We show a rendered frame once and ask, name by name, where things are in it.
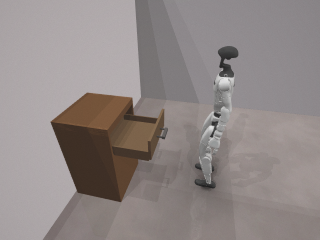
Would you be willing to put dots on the robot left shin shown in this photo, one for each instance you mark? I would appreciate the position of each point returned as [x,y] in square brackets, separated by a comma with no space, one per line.
[206,168]

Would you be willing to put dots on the robot left upper arm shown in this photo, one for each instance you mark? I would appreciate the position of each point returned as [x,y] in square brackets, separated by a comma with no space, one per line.
[224,87]

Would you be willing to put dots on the handle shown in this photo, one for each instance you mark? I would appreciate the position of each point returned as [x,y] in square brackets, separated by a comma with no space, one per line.
[164,133]

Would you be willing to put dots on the drawer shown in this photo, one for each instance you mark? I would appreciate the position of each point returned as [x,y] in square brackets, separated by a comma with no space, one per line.
[135,136]

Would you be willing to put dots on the humanoid robot torso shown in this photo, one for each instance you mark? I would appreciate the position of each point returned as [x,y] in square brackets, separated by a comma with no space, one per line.
[217,101]

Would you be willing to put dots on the robot left hand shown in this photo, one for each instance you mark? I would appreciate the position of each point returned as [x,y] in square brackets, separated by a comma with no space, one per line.
[214,143]

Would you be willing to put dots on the robot left forearm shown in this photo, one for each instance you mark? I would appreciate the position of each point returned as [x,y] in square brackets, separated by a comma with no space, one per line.
[223,120]

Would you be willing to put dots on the cabinet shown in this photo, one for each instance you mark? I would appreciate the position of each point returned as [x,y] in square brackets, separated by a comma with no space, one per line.
[83,133]

